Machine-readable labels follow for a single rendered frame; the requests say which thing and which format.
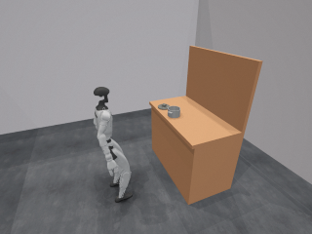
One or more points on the pot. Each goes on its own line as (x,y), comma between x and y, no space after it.
(173,111)

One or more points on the left robot upper arm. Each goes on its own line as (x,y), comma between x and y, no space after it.
(95,120)

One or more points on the right robot forearm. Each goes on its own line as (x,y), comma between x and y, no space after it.
(104,146)

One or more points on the table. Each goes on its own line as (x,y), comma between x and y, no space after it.
(200,148)

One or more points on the robot right hand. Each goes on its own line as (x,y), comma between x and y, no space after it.
(112,165)

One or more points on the left robot shin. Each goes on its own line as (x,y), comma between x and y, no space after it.
(116,176)

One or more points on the lid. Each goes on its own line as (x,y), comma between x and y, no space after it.
(163,107)

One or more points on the humanoid robot head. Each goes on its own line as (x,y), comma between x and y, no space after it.
(102,92)

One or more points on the right robot upper arm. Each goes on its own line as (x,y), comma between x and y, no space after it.
(104,119)

